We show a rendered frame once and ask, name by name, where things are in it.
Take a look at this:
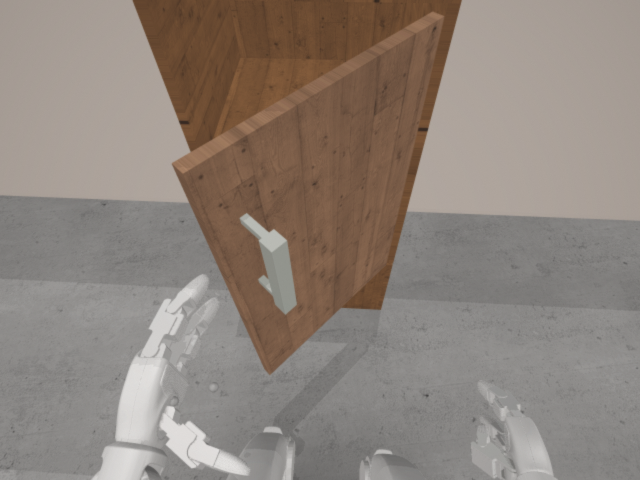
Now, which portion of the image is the left robot forearm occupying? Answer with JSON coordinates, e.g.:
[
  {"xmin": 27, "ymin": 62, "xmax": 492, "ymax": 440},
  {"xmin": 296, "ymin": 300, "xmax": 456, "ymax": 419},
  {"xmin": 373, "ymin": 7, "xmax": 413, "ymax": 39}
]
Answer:
[{"xmin": 91, "ymin": 442, "xmax": 168, "ymax": 480}]

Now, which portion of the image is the cupboard door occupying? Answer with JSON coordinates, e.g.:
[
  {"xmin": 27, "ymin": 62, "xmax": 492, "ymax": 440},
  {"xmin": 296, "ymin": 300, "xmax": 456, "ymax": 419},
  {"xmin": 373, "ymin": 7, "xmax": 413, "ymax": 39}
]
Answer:
[{"xmin": 172, "ymin": 12, "xmax": 445, "ymax": 375}]

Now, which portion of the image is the robot left hand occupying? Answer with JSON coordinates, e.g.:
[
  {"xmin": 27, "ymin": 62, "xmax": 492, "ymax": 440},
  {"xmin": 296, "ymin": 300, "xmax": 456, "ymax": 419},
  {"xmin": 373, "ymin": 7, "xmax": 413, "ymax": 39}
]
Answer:
[{"xmin": 115, "ymin": 274, "xmax": 251, "ymax": 477}]

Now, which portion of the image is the robot right hand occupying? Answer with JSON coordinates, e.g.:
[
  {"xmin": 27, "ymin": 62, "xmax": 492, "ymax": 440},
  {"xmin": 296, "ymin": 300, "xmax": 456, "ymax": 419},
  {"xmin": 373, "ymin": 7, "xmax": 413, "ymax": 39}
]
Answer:
[{"xmin": 471, "ymin": 380, "xmax": 554, "ymax": 480}]

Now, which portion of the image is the robot right thigh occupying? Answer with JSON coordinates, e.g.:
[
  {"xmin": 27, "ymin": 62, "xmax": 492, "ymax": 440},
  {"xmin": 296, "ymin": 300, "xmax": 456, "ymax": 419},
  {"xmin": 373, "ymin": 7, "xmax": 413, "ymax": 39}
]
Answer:
[{"xmin": 359, "ymin": 454, "xmax": 426, "ymax": 480}]

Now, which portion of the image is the handle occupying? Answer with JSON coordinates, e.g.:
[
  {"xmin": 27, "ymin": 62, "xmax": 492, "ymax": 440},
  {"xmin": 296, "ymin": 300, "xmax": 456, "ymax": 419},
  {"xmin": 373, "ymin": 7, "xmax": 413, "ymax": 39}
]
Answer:
[{"xmin": 240, "ymin": 213, "xmax": 297, "ymax": 315}]

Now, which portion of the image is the robot left shin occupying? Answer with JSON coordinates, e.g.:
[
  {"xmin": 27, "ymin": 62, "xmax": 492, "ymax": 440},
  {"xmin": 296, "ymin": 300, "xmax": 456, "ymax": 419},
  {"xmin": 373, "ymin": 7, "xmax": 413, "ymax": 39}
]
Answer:
[{"xmin": 263, "ymin": 426, "xmax": 283, "ymax": 435}]

